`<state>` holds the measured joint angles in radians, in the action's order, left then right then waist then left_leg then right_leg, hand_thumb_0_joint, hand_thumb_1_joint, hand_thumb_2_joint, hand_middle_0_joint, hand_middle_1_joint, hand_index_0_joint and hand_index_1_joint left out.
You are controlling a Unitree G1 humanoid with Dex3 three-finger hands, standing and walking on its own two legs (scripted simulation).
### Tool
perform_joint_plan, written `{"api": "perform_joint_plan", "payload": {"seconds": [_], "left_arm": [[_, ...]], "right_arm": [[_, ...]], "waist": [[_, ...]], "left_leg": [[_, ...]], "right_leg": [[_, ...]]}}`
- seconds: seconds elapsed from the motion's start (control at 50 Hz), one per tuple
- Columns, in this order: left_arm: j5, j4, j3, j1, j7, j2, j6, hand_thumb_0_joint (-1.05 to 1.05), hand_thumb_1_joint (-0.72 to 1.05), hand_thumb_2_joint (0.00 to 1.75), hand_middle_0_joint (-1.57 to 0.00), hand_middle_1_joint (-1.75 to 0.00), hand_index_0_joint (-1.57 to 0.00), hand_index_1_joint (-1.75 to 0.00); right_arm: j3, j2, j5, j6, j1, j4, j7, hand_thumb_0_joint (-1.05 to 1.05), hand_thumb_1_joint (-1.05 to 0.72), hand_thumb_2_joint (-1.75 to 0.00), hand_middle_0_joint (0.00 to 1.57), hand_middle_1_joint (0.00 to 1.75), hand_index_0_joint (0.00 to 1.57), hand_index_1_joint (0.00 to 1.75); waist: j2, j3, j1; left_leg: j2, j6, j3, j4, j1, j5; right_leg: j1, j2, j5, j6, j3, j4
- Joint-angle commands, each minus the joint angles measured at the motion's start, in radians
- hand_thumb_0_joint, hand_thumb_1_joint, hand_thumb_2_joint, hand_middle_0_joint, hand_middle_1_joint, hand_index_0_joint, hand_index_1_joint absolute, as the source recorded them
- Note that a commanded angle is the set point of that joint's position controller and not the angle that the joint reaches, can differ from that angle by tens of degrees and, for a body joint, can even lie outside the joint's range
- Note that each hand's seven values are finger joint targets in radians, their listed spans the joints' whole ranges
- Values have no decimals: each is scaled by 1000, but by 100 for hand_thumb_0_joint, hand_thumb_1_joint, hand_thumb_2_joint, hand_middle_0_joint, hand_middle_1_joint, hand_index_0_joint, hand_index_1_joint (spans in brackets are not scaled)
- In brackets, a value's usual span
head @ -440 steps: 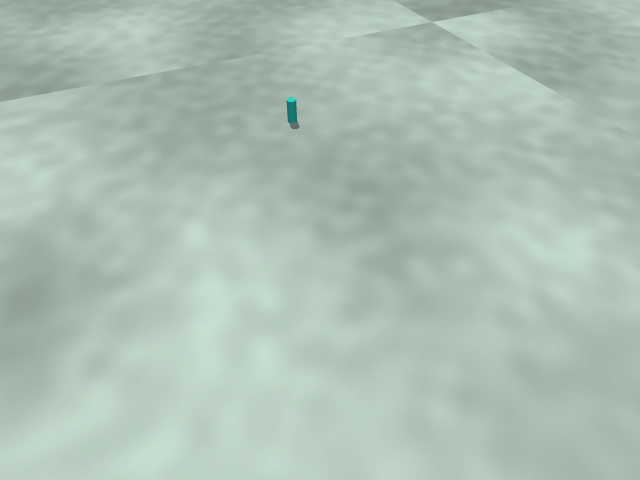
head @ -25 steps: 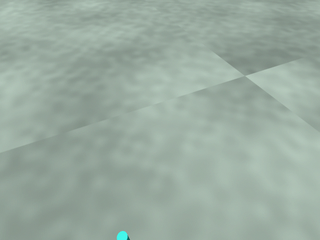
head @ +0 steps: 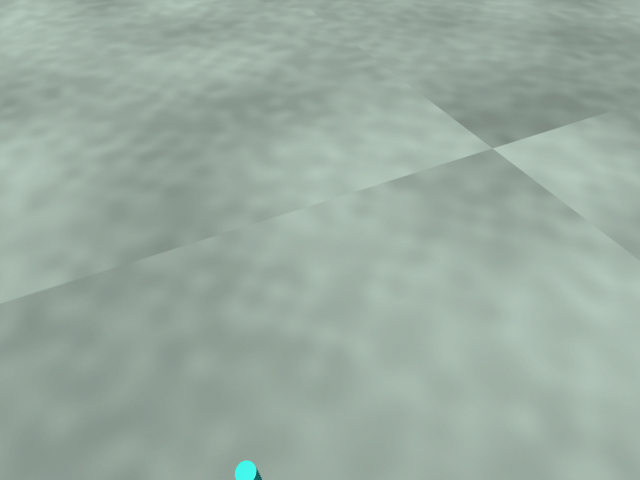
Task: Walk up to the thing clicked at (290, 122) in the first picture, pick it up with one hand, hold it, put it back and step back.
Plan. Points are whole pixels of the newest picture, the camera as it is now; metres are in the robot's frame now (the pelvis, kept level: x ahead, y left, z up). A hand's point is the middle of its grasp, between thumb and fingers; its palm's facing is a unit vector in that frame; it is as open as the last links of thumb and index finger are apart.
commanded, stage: stand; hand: left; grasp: from the side
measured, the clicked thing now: (249, 478) +0.28 +0.21 -0.72
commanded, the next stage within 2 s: go down in 0.02 s
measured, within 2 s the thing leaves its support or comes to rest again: neither
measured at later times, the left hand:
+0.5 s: hand out of the picture +0.15 +0.27 -0.19, palm faces +0.06 -0.95 -0.31, open 13.8 cm
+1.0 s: hand out of the picture +0.13 +0.31 -0.25, palm faces +0.11 -0.96 -0.27, open 17.3 cm
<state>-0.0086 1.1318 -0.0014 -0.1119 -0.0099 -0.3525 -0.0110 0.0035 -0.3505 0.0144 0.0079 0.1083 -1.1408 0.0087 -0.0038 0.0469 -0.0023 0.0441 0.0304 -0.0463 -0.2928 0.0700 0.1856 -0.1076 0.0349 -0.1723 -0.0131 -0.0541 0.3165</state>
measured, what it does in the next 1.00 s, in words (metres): lowers itself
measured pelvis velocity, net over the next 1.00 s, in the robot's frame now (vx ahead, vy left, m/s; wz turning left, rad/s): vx -0.04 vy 0.02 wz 0.02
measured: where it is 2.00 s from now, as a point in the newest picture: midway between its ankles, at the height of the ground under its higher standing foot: outside the picture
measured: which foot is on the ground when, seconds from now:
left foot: down 0.00-1.00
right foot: down 0.00-1.00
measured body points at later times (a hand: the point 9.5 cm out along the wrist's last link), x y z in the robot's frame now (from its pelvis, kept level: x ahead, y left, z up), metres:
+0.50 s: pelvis -0.02 +0.01 -0.04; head +0.06 +0.02 +0.40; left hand +0.15 +0.32 -0.16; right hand +0.08 -0.26 -0.16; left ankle -0.02 +0.14 -0.75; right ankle +0.00 -0.12 -0.75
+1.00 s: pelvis -0.04 +0.02 -0.13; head +0.08 +0.04 +0.30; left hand +0.12 +0.36 -0.23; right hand +0.16 -0.23 -0.21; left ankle -0.02 +0.14 -0.75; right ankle +0.00 -0.12 -0.75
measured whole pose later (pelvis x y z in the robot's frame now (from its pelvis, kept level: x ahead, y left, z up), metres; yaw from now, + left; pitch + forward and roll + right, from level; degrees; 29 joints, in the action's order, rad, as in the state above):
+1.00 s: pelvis -0.04 +0.02 -0.13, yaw +1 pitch +22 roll -2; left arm 0.01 0.57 -0.33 -0.19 -0.20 -0.39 -0.02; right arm -0.01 -0.25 0.00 0.18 0.16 -0.54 -0.04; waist 0.02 -0.14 -0.02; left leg 0.05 0.01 0.02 -1.32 1.12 0.58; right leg -1.11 0.07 -0.54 -0.02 -0.06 1.27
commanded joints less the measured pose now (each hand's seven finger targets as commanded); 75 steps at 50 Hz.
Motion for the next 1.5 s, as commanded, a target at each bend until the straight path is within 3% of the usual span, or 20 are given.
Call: {"api": "perform_joint_plan", "payload": {"seconds": [0.0, 0.1, 0.12, 0.14, 0.16, 0.22, 0.26, 0.28, 0.34, 0.4, 0.44, 0.48, 0.6, 0.84, 0.92, 1.08, 1.26, 1.3, 1.36, 1.48], "left_arm": [[0, -61, -37, 39, 18, -218, -21, 0, 90, 90, -20, -30, -20, -30], [0, -62, -38, 38, 18, -217, -20, 0, 82, 82, -12, -22, -12, -22], [50, -413, -42, 389, 29, -34, -106, 0, 74, 74, -4, -14, -4, -14], [45, -325, -66, 469, 38, -96, -93, 0, 66, 66, -1, -6, -1, -6], [20, -142, -132, 264, 43, -208, -53, 0, 58, 58, -1, -3, -2, -1], [-36, -153, -182, 337, 5, -253, -54, 0, 34, 34, -1, -5, -2, -4], [-68, -46, -238, 88, -9, -238, -21, 0, 26, 23, -2, -8, -3, -6], [-74, -74, -250, 71, -16, -237, -15, 0, 19, 20, -3, -8, -4, -7], [-74, -132, -251, 105, -28, -198, 7, 0, 4, 16, -4, -9, -5, -7], [-77, -197, -293, 129, -52, -235, -2, 0, -15, 12, -5, -9, -6, -8], [-66, -180, -317, 29, -74, -209, -16, 0, -27, 9, -6, -9, -7, -8], [-60, -363, -306, 105, -93, -217, -51, 0, -34, 8, -7, -10, -7, -9], [-40, -546, -341, 2, -108, -220, -41, 0, -54, 0, -10, -9, -10, -9], [3, -739, -373, -157, -141, -214, 22, 0, -55, 1, -8, -7, -9, -7], [26, -703, -417, 4, -180, -259, -44, 0, -57, 1, -8, -8, -9, -7], [89, -607, -514, 36, -336, -343, -262, 0, -61, 8, -8, -16, -9, -15], [143, -612, -623, 90, -409, -424, -325, 0, -61, 12, -7, -15, -7, -15], [156, -604, -659, 127, -418, -466, -335, 0, -59, 12, -6, -15, -7, -15], [164, -583, -639, 191, -446, -441, -358, 0, -60, 13, -7, -18, -8, -17], [191, -530, -668, 280, -498, -505, -385, 0, -56, 13, -7, -17, -7, -16]], "right_arm": [[-41, -211, -1, 19, -37, 61, -14, 0, -90, -90, 20, 30, 20, 30], [-42, -219, -2, 19, -35, 62, -15, 0, -97, -92, 21, 30, 21, 30], [-1, -41, -71, 67, 1, 339, -37, 0, -101, -93, 20, 30, 20, 30], [-10, -73, -72, 65, 48, 286, -47, 0, -99, -93, 20, 30, 20, 30], [-31, -109, -75, 53, 87, 290, -57, 0, -99, -93, 20, 30, 20, 30], [-68, -99, -47, 57, 123, 357, -57, 0, -99, -93, 20, 30, 20, 30], [-86, -93, -32, 62, 160, 392, -49, 0, -95, -92, 20, 30, 20, 30], [-87, -85, -32, 64, 160, 418, -43, 0, -94, -91, 20, 30, 20, 30], [-94, -76, -33, 69, 153, 472, -38, 0, -92, -91, 20, 30, 20, 30], [-101, -74, -30, 76, 137, 518, -27, 0, -90, -90, 20, 30, 20, 30], [-107, -72, -28, 90, 140, 554, -22, 0, -90, -90, 20, 30, 20, 30], [-113, -63, -27, 100, 145, 581, -25, 0, -90, -90, 20, 30, 20, 30], [-113, -68, -28, 123, 128, 645, -42, 0, -91, -90, 20, 30, 20, 30], [-91, -52, -22, 176, 103, 697, -63, 0, -91, -90, 20, 30, 20, 30], [-91, -65, -17, 205, 85, 693, -63, 0, -93, -91, 20, 30, 20, 30], [-81, -93, -7, 232, 54, 687, -60, 0, -90, -90, 20, 30, 20, 30], [-88, -133, -9, 219, 41, 635, -61, 0, -89, -90, 20, 30, 20, 30], [-82, -132, -10, 220, 38, 628, -64, 0, -90, -90, 20, 30, 20, 30], [-85, -139, -8, 222, 18, 620, -66, 0, -88, -90, 20, 30, 20, 30], [-76, -144, -10, 233, 16, 608, -73, 0, -88, -89, 20, 30, 20, 30]], "waist": [[1, -76, 3], [-2, -80, 2], [-25, 24, -121], [26, -27, -89], [28, -31, -48], [39, -184, -27], [20, -259, 19], [1, -266, 34], [-25, -249, 7], [-5, -258, 8], [-6, -286, 6], [-45, -326, -2], [-59, -378, -9], [-63, -405, -23], [-66, -392, -43], [-119, -582, 23], [-108, -723, 38], [-82, -720, 35], [-100, -682, 13], [-58, -669, 8]], "left_leg": [[109, -35, 85, 42, 7, -160], [109, -36, 81, 36, -4, -161], [-48, -44, -25, -43, 150, -30], [-44, -48, -15, -55, 131, -19], [-45, -45, -20, -72, 158, -19], [-49, -47, -9, -183, 207, -69], [-62, -40, -7, -247, 284, -124], [-67, -37, -8, -263, 304, -125], [-60, -32, 0, -301, 342, -122], [-48, -32, 13, -404, 447, -77], [-43, -32, 20, -476, 507, -59], [-40, -33, 27, -521, 534, 1], [-20, -31, 55, -610, 617, 51], [-18, -36, 71, -758, 768, 106], [-17, -40, 88, -861, 899, 183], [-33, -33, 91, -1052, 1063, 216], [-35, -36, 113, -1191, 1136, 153], [-38, -42, 107, -1226, 1202, 189], [-32, -42, 119, -1239, 1257, 319], [-36, -57, 93, -1305, 1412, 455]], "right_leg": [[19, 115, 172, 28, 97, -45], [22, 118, 183, 29, 101, -45], [-201, -19, 93, 16, 35, 11], [-146, -19, 57, 12, 19, 22], [-134, -22, 34, 18, 10, 36], [-155, -19, 91, 20, 15, 141], [-135, -12, 140, 26, 15, 211], [-139, -14, 132, 29, 17, 227], [-214, -23, 118, 32, 14, 267], [-328, -28, 56, 32, 8, 363], [-390, -28, 30, 34, 5, 442], [-461, -26, -23, 33, 11, 488], [-588, -28, -85, 36, 8, 599], [-744, -17, -132, 30, 8, 737], [-899, -13, -200, 29, 13, 844], [-1065, 0, -239, 38, 38, 1058], [-1204, -7, -201, 45, 21, 1200], [-1204, -7, -224, 42, 26, 1212], [-1296, -8, -316, 42, 25, 1250], [-1301, -4, -447, 31, 61, 1239]]}}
